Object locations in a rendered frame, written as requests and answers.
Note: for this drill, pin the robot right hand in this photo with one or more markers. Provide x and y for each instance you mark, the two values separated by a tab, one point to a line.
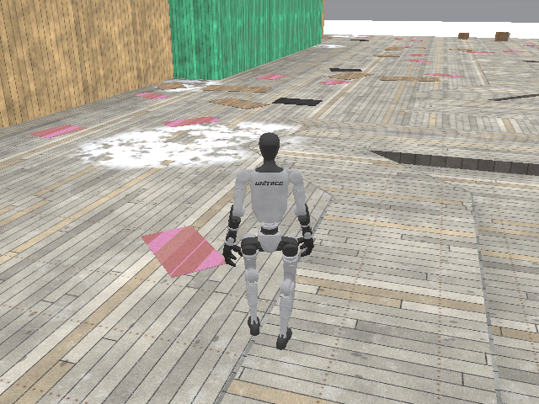
307	243

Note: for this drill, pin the robot left hand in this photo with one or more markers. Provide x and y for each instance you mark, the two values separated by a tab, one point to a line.
228	254

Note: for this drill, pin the robot head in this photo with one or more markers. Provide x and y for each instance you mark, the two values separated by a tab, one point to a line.
269	144

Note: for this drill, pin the right robot foot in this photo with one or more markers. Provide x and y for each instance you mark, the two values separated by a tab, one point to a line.
282	342

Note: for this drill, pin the right robot forearm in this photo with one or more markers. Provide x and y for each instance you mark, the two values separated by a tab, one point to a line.
305	224

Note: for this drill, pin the left robot forearm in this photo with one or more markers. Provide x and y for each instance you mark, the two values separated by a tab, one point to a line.
232	228

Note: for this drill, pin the robot left upper arm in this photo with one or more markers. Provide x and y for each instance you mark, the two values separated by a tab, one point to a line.
239	192

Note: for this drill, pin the robot right upper arm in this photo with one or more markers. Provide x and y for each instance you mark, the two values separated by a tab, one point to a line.
295	177

